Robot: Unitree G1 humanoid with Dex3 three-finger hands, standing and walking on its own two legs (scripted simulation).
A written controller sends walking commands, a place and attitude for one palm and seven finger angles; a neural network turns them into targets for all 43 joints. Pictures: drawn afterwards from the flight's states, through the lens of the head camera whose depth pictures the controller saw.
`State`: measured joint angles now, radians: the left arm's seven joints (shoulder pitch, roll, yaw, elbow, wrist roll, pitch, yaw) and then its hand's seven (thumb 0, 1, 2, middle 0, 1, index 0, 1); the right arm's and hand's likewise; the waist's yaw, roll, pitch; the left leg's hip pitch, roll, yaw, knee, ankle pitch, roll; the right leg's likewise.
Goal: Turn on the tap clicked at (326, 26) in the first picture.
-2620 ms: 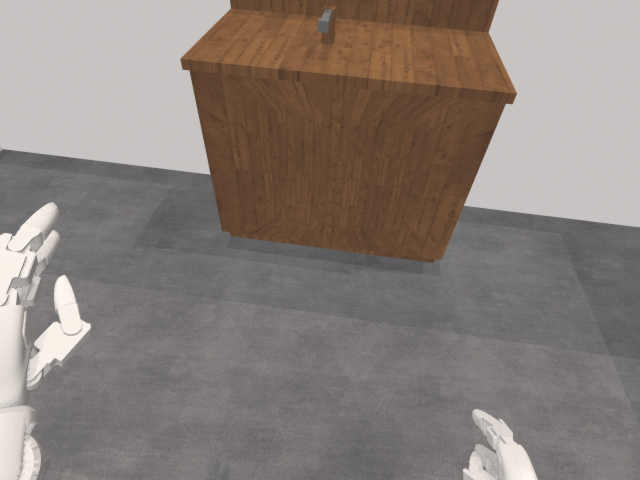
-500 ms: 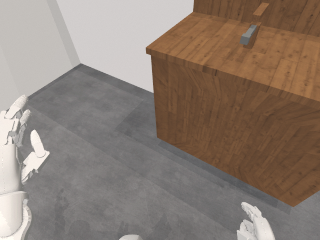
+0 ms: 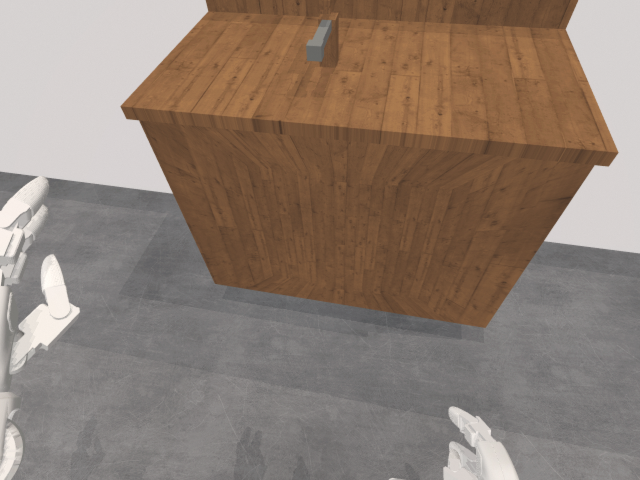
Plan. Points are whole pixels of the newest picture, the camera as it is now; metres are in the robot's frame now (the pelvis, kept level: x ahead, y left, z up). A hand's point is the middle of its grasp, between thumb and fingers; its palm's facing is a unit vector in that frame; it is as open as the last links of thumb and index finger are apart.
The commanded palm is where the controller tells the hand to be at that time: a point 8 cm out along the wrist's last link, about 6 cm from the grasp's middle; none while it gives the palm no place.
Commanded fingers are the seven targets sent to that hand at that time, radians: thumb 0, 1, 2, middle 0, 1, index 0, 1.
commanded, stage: turn to face it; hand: left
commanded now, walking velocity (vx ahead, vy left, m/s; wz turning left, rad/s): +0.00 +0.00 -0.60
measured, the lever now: (315, 50) +0.79 +0.06 +0.13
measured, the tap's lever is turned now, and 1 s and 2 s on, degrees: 0 0 0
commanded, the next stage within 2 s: take the last steps up to it in 0.86 s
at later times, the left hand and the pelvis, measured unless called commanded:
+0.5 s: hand (169, 375) +0.17 +0.12 +0.20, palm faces +0.23 -0.90 -0.37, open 7.4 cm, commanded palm +0.13 +0.17 +0.19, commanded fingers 0.00 0.90 0.90 -0.20 -0.30 -0.20 -0.30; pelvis -0.09 -0.06 +0.01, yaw -14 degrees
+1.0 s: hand out of the picture +0.08 -0.04 +0.20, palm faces -0.04 -0.87 -0.49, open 7.4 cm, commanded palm +0.05 +0.05 +0.19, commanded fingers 0.00 0.90 0.90 -0.20 -0.30 -0.20 -0.30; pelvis -0.21 -0.14 +0.01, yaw -26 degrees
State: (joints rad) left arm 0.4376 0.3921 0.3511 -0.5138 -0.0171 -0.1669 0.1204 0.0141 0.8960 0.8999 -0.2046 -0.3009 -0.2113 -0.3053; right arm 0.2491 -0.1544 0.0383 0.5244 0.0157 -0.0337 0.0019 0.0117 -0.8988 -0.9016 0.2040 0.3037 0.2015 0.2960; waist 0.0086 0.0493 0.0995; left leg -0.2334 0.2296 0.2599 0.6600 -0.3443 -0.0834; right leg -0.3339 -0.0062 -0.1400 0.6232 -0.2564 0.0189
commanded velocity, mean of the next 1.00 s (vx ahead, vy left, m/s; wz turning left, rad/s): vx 0.02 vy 0.01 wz -0.39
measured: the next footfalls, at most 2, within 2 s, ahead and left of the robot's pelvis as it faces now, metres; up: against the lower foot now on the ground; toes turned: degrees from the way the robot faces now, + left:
left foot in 0.52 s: -0.03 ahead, +0.07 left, +0.00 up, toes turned -10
right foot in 0.78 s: -0.22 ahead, -0.28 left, +0.00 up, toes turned -32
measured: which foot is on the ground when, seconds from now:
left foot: down 0.00-0.00, up 0.02-0.50, down 0.52-0.78, up 0.80-1.00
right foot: down 0.00-0.52, up 0.54-0.76, down 0.78-1.00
